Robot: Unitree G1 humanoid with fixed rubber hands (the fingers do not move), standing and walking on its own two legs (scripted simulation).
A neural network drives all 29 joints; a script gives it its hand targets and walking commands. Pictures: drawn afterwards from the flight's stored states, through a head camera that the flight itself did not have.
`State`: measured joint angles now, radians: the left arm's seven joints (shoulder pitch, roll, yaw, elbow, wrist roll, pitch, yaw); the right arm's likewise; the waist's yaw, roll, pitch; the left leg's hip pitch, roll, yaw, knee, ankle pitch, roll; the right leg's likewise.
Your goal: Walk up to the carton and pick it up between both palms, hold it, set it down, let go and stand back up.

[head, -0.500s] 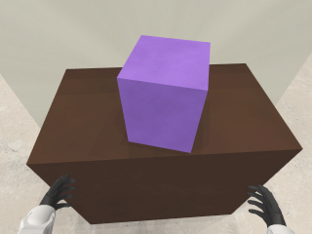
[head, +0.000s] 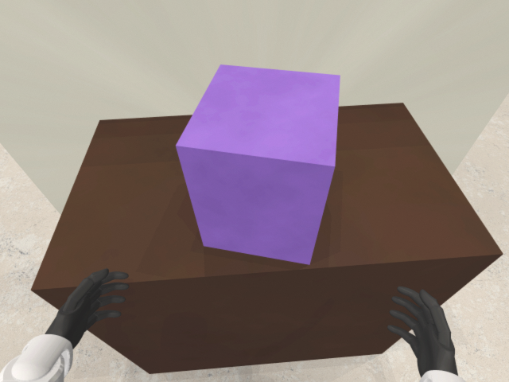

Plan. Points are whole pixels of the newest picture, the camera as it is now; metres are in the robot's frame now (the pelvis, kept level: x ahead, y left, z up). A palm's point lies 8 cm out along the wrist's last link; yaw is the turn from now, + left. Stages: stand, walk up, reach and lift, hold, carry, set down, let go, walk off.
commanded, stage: reach and lift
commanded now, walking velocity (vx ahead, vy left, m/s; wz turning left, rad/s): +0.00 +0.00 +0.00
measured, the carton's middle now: (266, 167) +0.44 +0.05 +0.08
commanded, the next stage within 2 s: none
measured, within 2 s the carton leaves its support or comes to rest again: neither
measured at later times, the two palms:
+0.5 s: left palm (52, 326) +0.15 +0.28 +0.09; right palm (431, 355) +0.16 -0.15 +0.09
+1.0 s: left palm (75, 230) +0.25 +0.28 +0.15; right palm (431, 280) +0.23 -0.15 +0.13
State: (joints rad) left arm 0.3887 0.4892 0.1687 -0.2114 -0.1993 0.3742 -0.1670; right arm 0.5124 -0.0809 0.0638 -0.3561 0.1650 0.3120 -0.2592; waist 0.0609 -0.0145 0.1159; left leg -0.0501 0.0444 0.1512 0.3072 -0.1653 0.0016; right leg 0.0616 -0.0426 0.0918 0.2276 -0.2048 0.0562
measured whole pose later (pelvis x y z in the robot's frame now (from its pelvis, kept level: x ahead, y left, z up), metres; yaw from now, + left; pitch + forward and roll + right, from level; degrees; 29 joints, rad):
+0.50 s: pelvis +0.00 +0.00 +0.00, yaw +1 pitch -6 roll +0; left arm 0.46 0.55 0.20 -0.37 -0.30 0.22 -0.21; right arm 0.69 -0.01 0.16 -0.63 0.20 0.24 -0.38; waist 0.11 -0.02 0.11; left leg -0.05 0.04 0.13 0.32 -0.18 0.00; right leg 0.08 -0.04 0.07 0.23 -0.21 0.05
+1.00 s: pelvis +0.00 +0.00 +0.00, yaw +0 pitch -5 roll +0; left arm -0.02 0.54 0.23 -0.25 -0.31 0.62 -0.23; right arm 0.16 -0.08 0.05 -0.55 0.31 0.63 -0.41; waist 0.05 -0.01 0.05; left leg -0.06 0.05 0.14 0.32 -0.18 0.00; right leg 0.05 -0.04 0.09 0.24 -0.21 0.05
